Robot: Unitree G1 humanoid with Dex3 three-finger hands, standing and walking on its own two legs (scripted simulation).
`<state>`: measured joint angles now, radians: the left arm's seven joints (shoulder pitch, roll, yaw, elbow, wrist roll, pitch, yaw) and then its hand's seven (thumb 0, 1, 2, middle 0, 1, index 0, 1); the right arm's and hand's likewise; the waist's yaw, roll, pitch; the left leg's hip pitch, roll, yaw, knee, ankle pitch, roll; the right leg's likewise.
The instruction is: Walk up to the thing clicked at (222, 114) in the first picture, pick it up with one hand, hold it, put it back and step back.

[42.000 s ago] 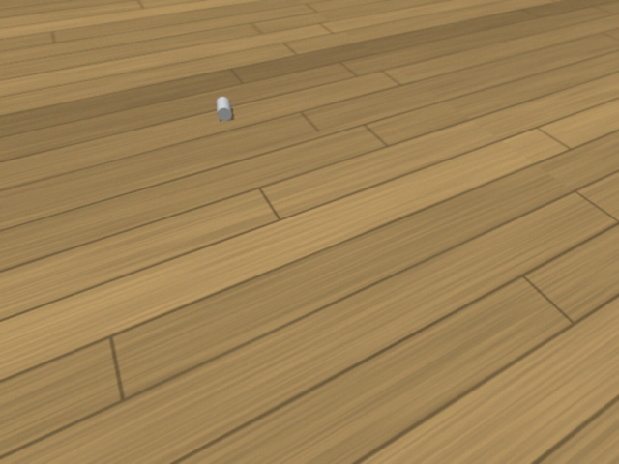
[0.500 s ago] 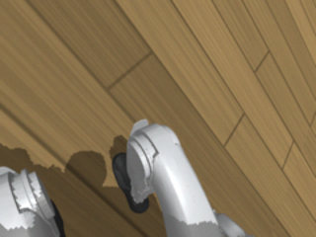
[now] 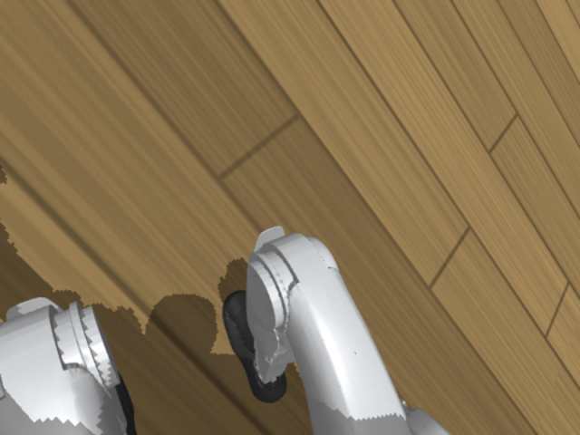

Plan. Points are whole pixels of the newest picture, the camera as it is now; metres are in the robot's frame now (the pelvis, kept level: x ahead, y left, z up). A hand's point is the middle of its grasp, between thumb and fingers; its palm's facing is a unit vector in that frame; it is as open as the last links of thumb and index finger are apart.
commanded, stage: withdraw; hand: left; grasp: from above
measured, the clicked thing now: out of the picture +0.50 +0.32 -0.28
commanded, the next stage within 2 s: home in 0.58 s
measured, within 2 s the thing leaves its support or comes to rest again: neither
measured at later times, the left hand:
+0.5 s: hand out of the picture +0.45 +0.30 -0.07, palm faces -0.45 -0.10 -0.89, open 14.0 cm
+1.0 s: hand out of the picture +0.47 +0.32 -0.09, palm faces -0.27 -0.28 -0.92, open 11.4 cm
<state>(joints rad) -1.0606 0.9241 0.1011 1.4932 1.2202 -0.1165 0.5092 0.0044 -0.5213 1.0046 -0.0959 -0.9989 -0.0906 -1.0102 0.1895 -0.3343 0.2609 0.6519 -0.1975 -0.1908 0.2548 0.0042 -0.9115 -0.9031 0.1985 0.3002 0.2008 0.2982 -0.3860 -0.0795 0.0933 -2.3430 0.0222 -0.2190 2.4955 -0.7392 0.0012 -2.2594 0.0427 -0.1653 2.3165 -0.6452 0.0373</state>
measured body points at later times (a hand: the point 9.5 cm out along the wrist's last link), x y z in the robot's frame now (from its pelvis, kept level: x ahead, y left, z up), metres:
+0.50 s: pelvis -0.02 -0.01 +0.05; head +0.19 +0.08 +0.43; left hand +0.47 +0.31 -0.02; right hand +0.08 -0.28 -0.05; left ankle +0.06 +0.12 -0.29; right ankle +0.11 -0.12 -0.29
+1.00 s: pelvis +0.00 +0.00 +0.04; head +0.23 +0.08 +0.42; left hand +0.48 +0.33 -0.04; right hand +0.06 -0.25 -0.07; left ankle +0.06 +0.12 -0.29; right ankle +0.11 -0.12 -0.29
